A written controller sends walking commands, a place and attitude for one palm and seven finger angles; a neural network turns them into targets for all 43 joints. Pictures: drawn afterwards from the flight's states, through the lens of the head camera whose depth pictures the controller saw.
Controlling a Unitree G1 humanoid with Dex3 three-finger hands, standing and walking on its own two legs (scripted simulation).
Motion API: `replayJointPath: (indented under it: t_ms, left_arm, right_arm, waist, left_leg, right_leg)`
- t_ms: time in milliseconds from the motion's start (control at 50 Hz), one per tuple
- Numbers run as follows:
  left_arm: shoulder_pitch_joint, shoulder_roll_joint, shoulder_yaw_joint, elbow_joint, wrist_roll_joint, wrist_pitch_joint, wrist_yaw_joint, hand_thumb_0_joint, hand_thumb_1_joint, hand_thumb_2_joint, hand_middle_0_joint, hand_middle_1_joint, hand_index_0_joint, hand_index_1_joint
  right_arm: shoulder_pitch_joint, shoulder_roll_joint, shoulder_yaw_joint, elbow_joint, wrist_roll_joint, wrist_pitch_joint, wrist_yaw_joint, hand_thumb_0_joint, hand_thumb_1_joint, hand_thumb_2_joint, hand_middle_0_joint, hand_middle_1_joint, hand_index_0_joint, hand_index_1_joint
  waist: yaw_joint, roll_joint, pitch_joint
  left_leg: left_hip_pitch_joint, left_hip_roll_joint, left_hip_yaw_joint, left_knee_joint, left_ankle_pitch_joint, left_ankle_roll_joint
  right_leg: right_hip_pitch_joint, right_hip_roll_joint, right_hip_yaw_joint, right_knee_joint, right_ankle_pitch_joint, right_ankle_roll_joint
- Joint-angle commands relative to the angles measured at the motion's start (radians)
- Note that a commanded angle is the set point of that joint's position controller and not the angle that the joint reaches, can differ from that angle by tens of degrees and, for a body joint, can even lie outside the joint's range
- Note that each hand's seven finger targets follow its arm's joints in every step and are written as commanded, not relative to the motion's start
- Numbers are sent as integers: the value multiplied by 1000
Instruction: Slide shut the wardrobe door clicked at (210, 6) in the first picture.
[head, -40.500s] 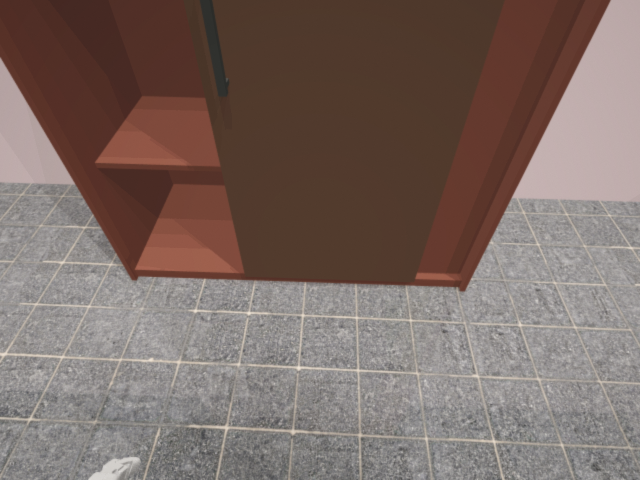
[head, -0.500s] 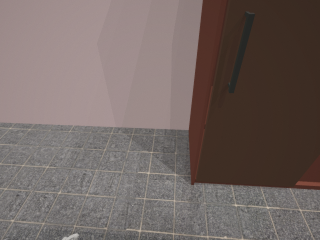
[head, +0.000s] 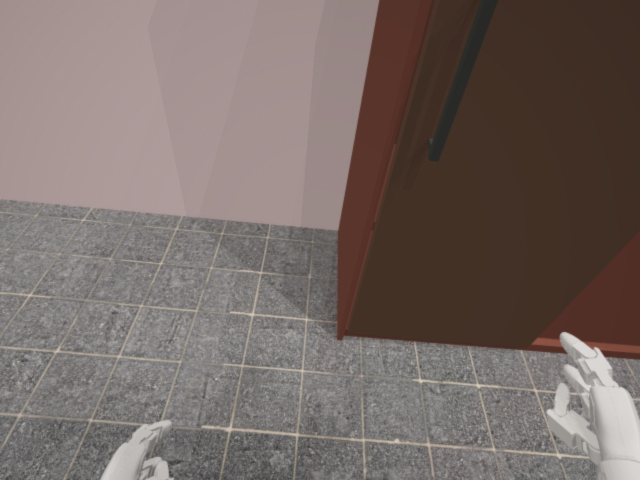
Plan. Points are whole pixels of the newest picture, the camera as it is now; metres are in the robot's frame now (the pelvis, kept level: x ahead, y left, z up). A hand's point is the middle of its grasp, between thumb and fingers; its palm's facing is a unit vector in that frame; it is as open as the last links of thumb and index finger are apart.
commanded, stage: let the arm hang, fingers relaxed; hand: right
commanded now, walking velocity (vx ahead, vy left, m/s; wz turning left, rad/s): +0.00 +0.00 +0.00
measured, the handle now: (455, 82) +0.72 -0.20 +0.21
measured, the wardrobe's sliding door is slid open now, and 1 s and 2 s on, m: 0.01 0.01 0.01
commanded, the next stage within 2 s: look to check the result in 0.98 s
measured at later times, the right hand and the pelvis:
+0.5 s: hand out of the picture -0.01 -0.25 -0.14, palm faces -0.03 +0.95 -0.31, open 7.3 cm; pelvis -0.03 +0.00 +0.03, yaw +0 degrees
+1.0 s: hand out of the picture +0.07 -0.23 -0.13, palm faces -0.07 +0.95 -0.30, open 7.4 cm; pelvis -0.02 +0.00 +0.03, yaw +1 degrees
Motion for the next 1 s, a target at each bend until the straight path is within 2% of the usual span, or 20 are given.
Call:
replayJointPath:
  t_ms: [0,20,40,60,80,120,160,200,260,280,320,460,520,580,720,780,880,940,980]
  left_arm:
    - [-37,218,50,-109,17,10,22,0,900,900,-200,-300,-200,-300]
    - [-41,224,48,-91,22,12,26,0,900,900,-200,-300,-200,-300]
    - [-41,225,48,-72,23,18,29,0,900,900,-200,-300,-200,-300]
    - [-44,225,46,-53,21,24,30,0,900,900,-200,-300,-200,-300]
    - [-64,213,38,-38,20,32,29,0,900,900,-200,-300,-200,-300]
    - [-80,179,29,-1,18,42,28,0,900,900,-200,-300,-200,-300]
    - [-76,161,23,39,15,48,28,0,900,900,-200,-300,-200,-300]
    - [-75,146,20,74,11,54,29,0,900,900,-200,-300,-200,-300]
    - [-77,160,25,120,12,58,32,0,900,900,-200,-300,-200,-300]
    - [-74,166,27,128,8,61,33,0,900,900,-200,-300,-200,-300]
    - [-65,180,31,158,8,62,34,0,900,900,-200,-300,-200,-300]
    - [-64,228,36,232,7,55,35,0,900,900,-200,-300,-200,-300]
    - [-65,235,36,256,7,53,32,0,900,900,-200,-300,-200,-300]
    - [-77,243,35,271,5,49,30,0,900,900,-200,-300,-200,-300]
    - [-102,241,29,297,5,44,26,0,900,900,-200,-300,-200,-300]
    - [-108,242,27,302,3,41,25,0,900,900,-200,-300,-200,-300]
    - [-120,245,25,306,2,38,26,0,900,900,-200,-300,-200,-300]
    - [-125,245,24,307,4,36,28,0,900,900,-200,-300,-200,-300]
    - [-128,246,24,306,2,35,28,0,900,900,-200,-300,-200,-300]
  right_arm:
    - [-35,-48,92,225,2,30,26,0,-900,-900,200,300,200,300]
    - [-53,-59,93,286,0,29,23,0,-900,-900,200,300,200,300]
    - [-69,-71,95,352,-1,30,19,0,-900,-900,200,300,200,300]
    - [-80,-77,103,412,4,32,17,0,-900,-900,200,300,200,300]
    - [-86,-90,111,470,5,33,17,0,-900,-900,200,300,200,300]
    - [-105,-95,123,574,8,30,21,0,-900,-900,200,300,200,300]
    - [-127,-91,134,654,12,27,26,0,-900,-900,200,300,200,300]
    - [-123,-83,141,721,13,24,28,0,-900,-900,200,300,200,300]
    - [-137,-95,138,804,14,23,32,0,-900,-900,200,300,200,300]
    - [-139,-99,137,824,12,23,33,0,-900,-900,200,300,200,300]
    - [-158,-104,142,865,13,22,36,0,-900,-900,200,300,200,300]
    - [-189,-133,146,959,14,20,39,0,-900,-900,200,300,200,300]
    - [-203,-146,147,976,15,18,38,0,-900,-900,200,300,200,300]
    - [-212,-155,148,985,15,14,37,0,-900,-900,200,300,200,300]
    - [-251,-169,151,987,15,12,34,0,-900,-900,200,300,200,300]
    - [-255,-174,149,984,15,9,33,0,-900,-900,200,300,200,300]
    - [-265,-174,148,981,15,5,32,0,-900,-900,200,300,200,300]
    - [-273,-171,148,983,16,6,32,0,-900,-900,200,300,200,300]
    - [-263,-173,146,981,15,3,31,0,-900,-900,200,300,200,300]
  waist:
    - [14,194,-32]
    - [11,196,-44]
    - [12,185,-50]
    - [15,129,-53]
    - [7,125,-43]
    - [17,56,-27]
    - [28,-12,-19]
    - [30,-47,-12]
    - [31,-116,27]
    - [29,-58,38]
    - [35,-16,71]
    - [27,69,103]
    - [25,95,90]
    - [21,104,68]
    - [22,98,83]
    - [21,104,60]
    - [23,85,46]
    - [26,51,51]
    - [25,65,28]
  left_leg:
    - [12,16,-51,23,306,6]
    - [43,17,-65,0,341,11]
    - [79,26,-70,-29,395,15]
    - [110,36,-81,-61,388,21]
    - [140,43,-94,-102,392,29]
    - [138,75,-136,-176,383,46]
    - [128,80,-146,-232,314,53]
    - [126,83,-153,-289,257,57]
    - [128,80,-146,-344,185,67]
    - [124,77,-137,-366,163,65]
    - [101,81,-142,-396,117,69]
    - [106,76,-124,-412,117,63]
    - [116,78,-125,-414,126,60]
    - [129,82,-121,-413,167,54]
    - [133,88,-126,-418,202,47]
    - [154,91,-125,-422,233,44]
    - [170,94,-126,-428,271,43]
    - [176,96,-131,-431,273,44]
    - [188,97,-127,-433,305,44]
  right_leg:
    - [110,-224,273,-178,778,-105]
    - [132,-211,266,-181,834,-100]
    - [142,-192,238,-181,837,-83]
    - [138,-173,206,-202,749,-64]
    - [116,-150,179,-210,640,-49]
    - [135,-104,128,-230,438,-20]
    - [166,-95,122,-267,321,-14]
    - [179,-94,122,-287,238,-12]
    - [163,-103,134,-333,136,-12]
    - [168,-108,141,-336,116,-12]
    - [162,-111,148,-362,69,-10]
    - [165,-133,175,-436,43,-16]
    - [176,-133,174,-447,60,-17]
    - [203,-135,165,-443,128,-18]
    - [217,-136,159,-459,193,-14]
    - [233,-136,153,-453,243,-13]
    - [253,-136,144,-449,291,-8]
    - [254,-136,145,-457,290,-5]
    - [273,-138,141,-447,326,-6]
